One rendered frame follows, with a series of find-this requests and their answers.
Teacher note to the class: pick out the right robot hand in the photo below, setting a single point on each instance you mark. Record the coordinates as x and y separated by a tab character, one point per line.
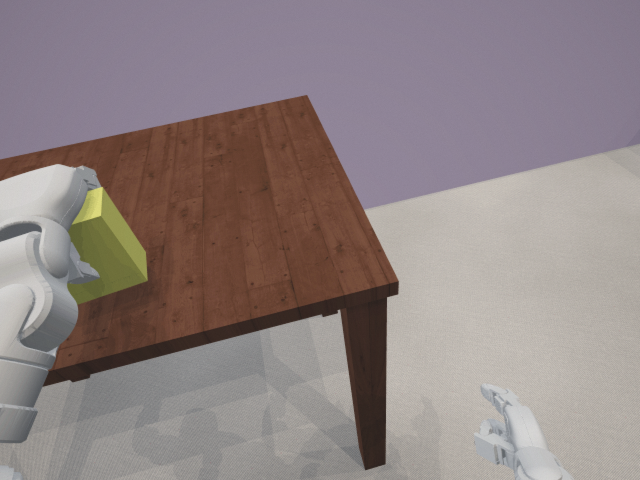
498	442

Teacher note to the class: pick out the robot left forearm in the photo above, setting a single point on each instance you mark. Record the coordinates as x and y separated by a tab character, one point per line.
37	314

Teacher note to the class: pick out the sponge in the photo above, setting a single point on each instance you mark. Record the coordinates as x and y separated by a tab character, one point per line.
103	239

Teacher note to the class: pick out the table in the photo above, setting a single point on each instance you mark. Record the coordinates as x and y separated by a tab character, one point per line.
249	221

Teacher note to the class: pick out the robot right forearm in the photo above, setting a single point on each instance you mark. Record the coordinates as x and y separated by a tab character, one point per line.
534	463

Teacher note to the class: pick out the left robot hand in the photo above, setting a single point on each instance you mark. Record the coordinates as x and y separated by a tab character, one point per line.
58	193

